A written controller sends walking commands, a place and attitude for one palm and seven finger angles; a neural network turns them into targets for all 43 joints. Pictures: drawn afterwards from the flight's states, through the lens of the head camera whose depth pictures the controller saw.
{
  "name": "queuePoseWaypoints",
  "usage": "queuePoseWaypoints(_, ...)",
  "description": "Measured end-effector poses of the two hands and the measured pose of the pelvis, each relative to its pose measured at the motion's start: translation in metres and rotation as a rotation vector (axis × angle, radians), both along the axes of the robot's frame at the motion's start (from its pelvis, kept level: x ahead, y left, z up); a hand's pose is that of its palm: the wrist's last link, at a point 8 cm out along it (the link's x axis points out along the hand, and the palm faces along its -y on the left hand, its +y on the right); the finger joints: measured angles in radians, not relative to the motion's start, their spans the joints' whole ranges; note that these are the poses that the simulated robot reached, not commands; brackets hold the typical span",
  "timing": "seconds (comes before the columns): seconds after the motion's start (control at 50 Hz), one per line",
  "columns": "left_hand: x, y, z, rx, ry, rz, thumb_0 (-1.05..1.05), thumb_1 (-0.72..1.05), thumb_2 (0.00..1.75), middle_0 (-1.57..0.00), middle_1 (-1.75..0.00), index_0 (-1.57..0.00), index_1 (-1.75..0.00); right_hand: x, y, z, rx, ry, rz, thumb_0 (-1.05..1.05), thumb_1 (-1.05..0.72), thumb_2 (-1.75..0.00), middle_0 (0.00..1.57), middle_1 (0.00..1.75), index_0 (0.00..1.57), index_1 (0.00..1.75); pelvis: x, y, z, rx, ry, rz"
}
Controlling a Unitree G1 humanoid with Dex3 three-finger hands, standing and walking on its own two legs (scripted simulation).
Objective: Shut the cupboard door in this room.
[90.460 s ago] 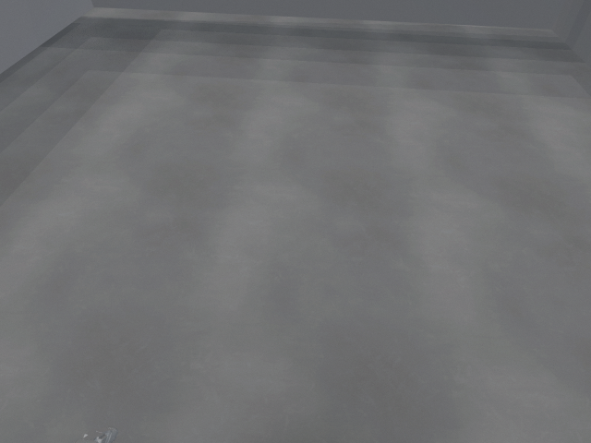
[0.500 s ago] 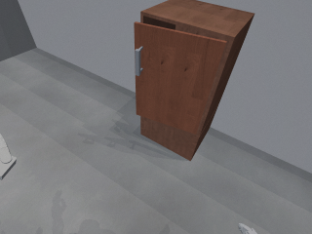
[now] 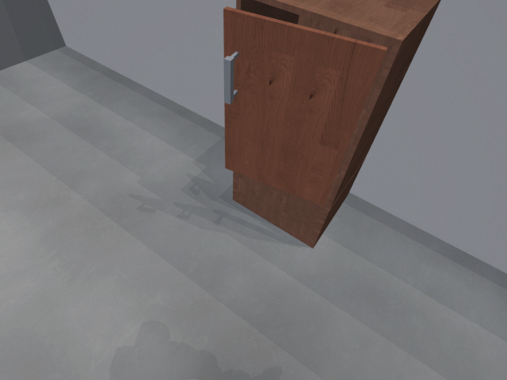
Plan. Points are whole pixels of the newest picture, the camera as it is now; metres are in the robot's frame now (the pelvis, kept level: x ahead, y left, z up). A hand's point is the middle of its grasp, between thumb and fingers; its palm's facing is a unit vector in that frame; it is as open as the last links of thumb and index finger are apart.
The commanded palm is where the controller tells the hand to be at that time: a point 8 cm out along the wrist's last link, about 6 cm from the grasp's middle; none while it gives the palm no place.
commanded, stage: let the arm hang, fingers relaxed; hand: left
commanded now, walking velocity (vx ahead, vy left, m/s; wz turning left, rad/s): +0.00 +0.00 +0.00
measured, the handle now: (232, 78) +0.89 +0.09 +0.00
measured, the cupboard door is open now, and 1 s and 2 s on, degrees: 10 10 10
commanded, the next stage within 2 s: look to check the result in 0.78 s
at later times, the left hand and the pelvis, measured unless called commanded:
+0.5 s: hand out of the picture -0.03 +0.17 -0.16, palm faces +0.00 -0.99 -0.17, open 7.4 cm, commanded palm none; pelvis +0.00 +0.01 +0.02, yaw -3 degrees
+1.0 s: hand out of the picture -0.04 +0.17 -0.16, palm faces +0.00 -0.99 -0.17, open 7.4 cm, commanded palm none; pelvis +0.00 +0.02 +0.02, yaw -3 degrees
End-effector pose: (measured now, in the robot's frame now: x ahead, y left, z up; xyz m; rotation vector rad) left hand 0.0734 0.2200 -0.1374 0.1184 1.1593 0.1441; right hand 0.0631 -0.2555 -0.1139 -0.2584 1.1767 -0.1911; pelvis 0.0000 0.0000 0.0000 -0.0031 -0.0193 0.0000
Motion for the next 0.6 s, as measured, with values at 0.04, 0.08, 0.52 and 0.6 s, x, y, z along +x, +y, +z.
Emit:
queuePoseWaypoints(0.04, -0.019, 0.006, -0.001, 0.005, 0.059, 0.011, -0.05, 1.01, 0.89, -0.21, -0.3, -0.21, -0.3, -0.016, 0.004, -0.001, 0.006, 0.072, -0.006, 0.01, -0.91, -0.9, 0.19, 0.3, 0.2, 0.29, 0.001, -0.001, 0.005, -0.007, 0.006, 0.001)
queuePoseWaypoints(0.08, -0.038, 0.012, -0.001, 0.014, 0.124, 0.01, -0.04, 1.01, 0.89, -0.21, -0.3, -0.21, -0.3, -0.03, 0.01, -0.002, 0.021, 0.121, -0.024, 0.01, -0.91, -0.9, 0.19, 0.3, 0.2, 0.29, 0.002, -0.001, 0.008, -0.01, 0.008, -0.003)
queuePoseWaypoints(0.52, -0.101, -0.004, 0.008, -0.015, 0.304, 0.002, 0.0, 0.91, 0.9, -0.2, -0.29, -0.2, -0.3, -0.098, 0.069, -0.021, 0.17, 0.248, -0.137, 0.0, -0.91, -0.9, 0.2, 0.3, 0.2, 0.29, 0.002, 0.012, 0.018, 0.003, -0.022, -0.045)
queuePoseWaypoints(0.6, -0.099, -0.011, 0.005, -0.035, 0.293, -0.003, 0.0, 0.91, 0.9, -0.2, -0.29, -0.2, -0.3, -0.102, 0.071, -0.02, 0.17, 0.251, -0.145, 0.0, -0.91, -0.9, 0.2, 0.3, 0.2, 0.29, 0.001, 0.013, 0.018, 0.003, -0.022, -0.046)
